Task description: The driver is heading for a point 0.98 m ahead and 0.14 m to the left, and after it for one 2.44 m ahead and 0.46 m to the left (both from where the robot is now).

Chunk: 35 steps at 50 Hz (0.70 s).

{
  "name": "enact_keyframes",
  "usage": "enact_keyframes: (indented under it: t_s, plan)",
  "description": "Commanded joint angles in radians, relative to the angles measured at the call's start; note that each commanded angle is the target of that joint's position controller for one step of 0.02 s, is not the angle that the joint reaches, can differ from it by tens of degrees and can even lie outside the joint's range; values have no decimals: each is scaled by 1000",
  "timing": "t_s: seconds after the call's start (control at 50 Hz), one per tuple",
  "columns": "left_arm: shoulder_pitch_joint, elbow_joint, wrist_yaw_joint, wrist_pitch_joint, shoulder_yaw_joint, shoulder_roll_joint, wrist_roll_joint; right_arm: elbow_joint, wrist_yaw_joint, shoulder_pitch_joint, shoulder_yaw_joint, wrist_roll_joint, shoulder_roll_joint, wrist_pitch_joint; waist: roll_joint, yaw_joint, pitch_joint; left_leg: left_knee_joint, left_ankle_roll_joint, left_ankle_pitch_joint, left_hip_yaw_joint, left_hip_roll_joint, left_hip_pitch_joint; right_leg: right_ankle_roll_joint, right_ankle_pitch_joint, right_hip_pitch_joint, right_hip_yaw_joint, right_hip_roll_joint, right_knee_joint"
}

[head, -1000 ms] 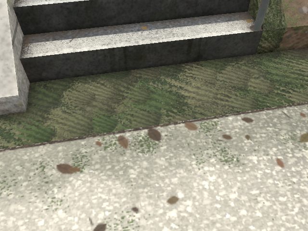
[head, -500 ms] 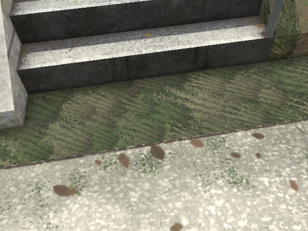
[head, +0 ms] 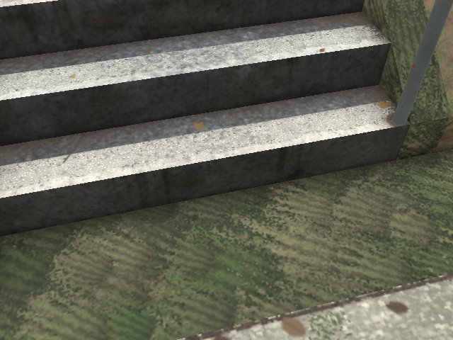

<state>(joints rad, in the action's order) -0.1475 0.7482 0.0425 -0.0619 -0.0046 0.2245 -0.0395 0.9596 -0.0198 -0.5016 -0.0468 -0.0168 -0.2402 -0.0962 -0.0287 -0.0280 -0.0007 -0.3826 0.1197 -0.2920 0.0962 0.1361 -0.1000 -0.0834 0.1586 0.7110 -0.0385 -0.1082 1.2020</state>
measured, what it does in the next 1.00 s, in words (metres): walks ahead, turning left: right foot, then left foot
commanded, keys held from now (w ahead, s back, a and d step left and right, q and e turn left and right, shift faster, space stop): w+shift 0.38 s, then w+q+shift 0.42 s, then q+shift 0.20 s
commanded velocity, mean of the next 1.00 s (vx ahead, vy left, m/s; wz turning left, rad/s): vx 0.93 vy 0.00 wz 0.40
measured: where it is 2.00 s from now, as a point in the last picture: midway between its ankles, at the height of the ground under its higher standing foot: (181, 145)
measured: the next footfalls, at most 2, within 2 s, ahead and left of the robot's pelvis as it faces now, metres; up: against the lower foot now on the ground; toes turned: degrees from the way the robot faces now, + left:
right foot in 0.24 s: +0.45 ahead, -0.10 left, +0.00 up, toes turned -3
left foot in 0.70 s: +0.86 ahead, +0.05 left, +0.00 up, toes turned +14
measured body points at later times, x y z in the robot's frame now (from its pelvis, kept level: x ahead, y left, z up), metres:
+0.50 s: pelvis +0.48 -0.04 +0.00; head +0.49 -0.03 +0.45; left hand +0.40 +0.23 -0.13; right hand +0.66 -0.27 -0.09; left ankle +0.58 +0.12 -0.65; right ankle +0.41 -0.09 -0.73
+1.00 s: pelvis +0.92 +0.04 +0.00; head +0.96 +0.06 +0.45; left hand +1.11 +0.32 -0.03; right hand +0.95 -0.24 -0.12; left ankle +0.82 +0.04 -0.73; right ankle +0.98 -0.07 -0.44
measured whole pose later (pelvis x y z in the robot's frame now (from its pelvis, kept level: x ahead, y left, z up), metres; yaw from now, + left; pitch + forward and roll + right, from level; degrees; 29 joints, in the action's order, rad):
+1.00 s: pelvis +0.92 +0.04 +0.00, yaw +28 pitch +5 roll +0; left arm 0.09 0.55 -0.04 -0.07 0.05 0.17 -0.10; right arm 0.94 0.04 -0.54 -0.04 -0.02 -0.26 -0.08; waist 0.00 -0.12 0.00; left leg -0.37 0.16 -0.28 -0.21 0.21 -0.14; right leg 0.01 0.48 1.11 -0.01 -0.06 2.07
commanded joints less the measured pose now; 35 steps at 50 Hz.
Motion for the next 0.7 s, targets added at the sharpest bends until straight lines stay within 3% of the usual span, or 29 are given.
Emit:
enact_keyframes:
  t_s: [0.02,0.06,0.1,0.12,0.16,0.18,0.2,0.22,0.24,0.26,0.28,0.3,0.32,0.34,0.38,0.4,0.44,0.46,0.48,0.52,0.56,0.58,0.6,0.62,0.64,0.66,0.68,0.7]
  plan:
    - [121,-83,7,-5,-2,67,2,-68,-8,43,-4,19,-73,-42,-4,26,-193,368,87,138,-208,-223,-191,20,-174,35,64,-33,-229]
    - [191,-104,20,-14,14,37,13,-59,-3,7,-5,32,-89,-51,20,3,-173,395,55,348,-154,-217,-176,10,-333,-90,113,-3,-424]
    - [244,-110,23,-17,18,37,22,-35,3,-43,-4,34,-110,-55,26,-18,-166,410,33,576,-119,-238,-48,-12,-396,-138,152,37,-548]
    - [254,-112,20,-17,16,45,24,-30,7,-44,-5,28,-128,-53,45,-15,-154,397,28,666,-100,-250,35,-23,-394,-148,155,53,-598]
    - [257,-107,8,-19,6,77,14,-16,16,-66,-3,17,-153,-43,79,-14,-97,287,6,1050,-79,-271,200,-42,-308,-189,202,125,-645]
    - [224,-100,-1,-18,-1,95,11,-7,27,-68,-6,4,-174,-33,119,12,-55,190,-2,1237,-76,-290,266,-51,-220,-226,207,162,-647]
    - [121,-76,-10,-18,-15,126,12,0,39,-57,-10,-13,-199,-19,150,73,15,36,-6,1353,-82,-314,303,-67,-136,-324,187,189,-654]
    - [-63,-18,-25,-17,-34,165,16,0,50,-27,-17,-27,-220,-3,169,158,107,-181,-4,1374,-81,-329,290,-86,-63,-491,162,201,-661]
    - [-271,49,-41,-15,-54,199,10,-11,53,33,-22,-31,-228,7,158,261,185,-455,2,1214,-61,-307,168,-112,-28,-713,120,154,-699]
    - [-434,82,-61,-10,-81,278,-7,-43,45,54,-6,-36,-143,0,37,284,288,-837,22,660,-60,-215,-80,-137,231,-953,-102,-60,-618]
    - [-364,83,-47,-11,-92,301,-24,-81,15,-78,20,42,-23,-22,-301,119,402,-1183,-22,-153,-158,-30,-517,-290,445,-1207,-740,-294,-818]
    - [-279,74,-29,-13,-93,230,-5,-94,26,46,11,32,-113,-29,-93,144,279,-1163,16,-58,-212,-112,-640,-251,454,-1117,-710,-233,-916]
    - [-227,87,-23,-25,-82,178,2,-123,22,161,8,32,-121,-33,-10,128,140,-1100,19,29,-199,-151,-654,-228,329,-962,-541,-207,-940]
    - [-207,110,-17,-33,-71,120,-5,-131,17,195,15,20,-98,-31,86,86,49,-1028,19,51,-195,-183,-608,-199,214,-800,-434,-169,-974]
    - [-210,149,-26,-48,-50,73,1,-144,-7,186,29,-19,-50,2,65,7,-13,-946,-2,46,-200,-225,-529,-152,179,-601,-307,-102,-1025]
    - [-215,162,-29,-59,-50,78,7,-142,-17,182,34,-18,-32,16,38,-9,-45,-921,-13,38,-203,-236,-533,-143,167,-557,-253,-96,-1061]
    - [-220,177,-23,-80,-54,104,22,-179,-33,267,39,-16,-35,30,29,-16,-112,-833,-30,111,-184,-250,-594,-99,81,-493,-123,-68,-1132]
    - [-236,180,-15,-87,-49,90,26,-195,-35,325,38,-12,-47,30,34,0,-145,-757,-29,180,-158,-241,-594,-55,-95,-470,-17,-20,-1137]
    - [-235,182,-11,-94,-51,112,24,-222,-38,374,45,-10,-38,29,-19,2,-147,-662,-31,253,-130,-236,-584,-47,-181,-454,30,-15,-1154]
    - [-236,182,-11,-106,-39,92,31,-238,-44,462,47,0,-50,17,29,22,-156,-467,-23,413,-52,-202,-504,-3,-402,-445,153,32,-1165]
    - [-299,201,-22,-119,-33,111,43,-258,-48,553,61,6,-25,7,21,52,-153,-311,-2,539,29,-170,-430,27,-622,-510,193,10,-1190]
    - [-306,201,-33,-122,-35,137,40,-252,-49,558,61,6,-32,5,1,49,-132,-257,10,567,45,-154,-417,42,-726,-587,209,0,-1176]
    - [-300,198,-45,-117,-37,158,37,-239,-49,541,57,-2,-53,2,-29,35,-103,-225,21,551,63,-120,-401,54,-891,-675,225,-13,-1124]
    - [-305,196,-66,-106,-38,169,23,-205,-39,442,53,-4,-61,9,-100,-6,-12,-299,36,473,90,-72,-331,56,-1143,-766,243,-39,-1006]
    - [-270,182,-84,-93,-44,198,14,-181,-29,349,42,-6,-101,12,-126,-67,44,-314,49,392,92,-40,-259,70,-1291,-800,254,-51,-856]
    - [-223,165,-94,-75,-52,219,6,-141,-18,194,22,-10,-146,15,-134,-155,119,-325,72,320,87,-16,-111,66,-1374,-779,250,-67,-628]
    - [-155,146,-95,-60,-60,241,4,-79,-10,-22,-3,-16,-188,16,-128,-258,192,-263,116,287,39,-31,85,51,-1335,-693,232,-79,-332]
    - [-92,139,-80,-53,-69,250,7,-35,5,-165,-35,-13,-222,23,-26,-329,191,-148,164,257,-32,-74,225,42,-808,-536,251,31,115]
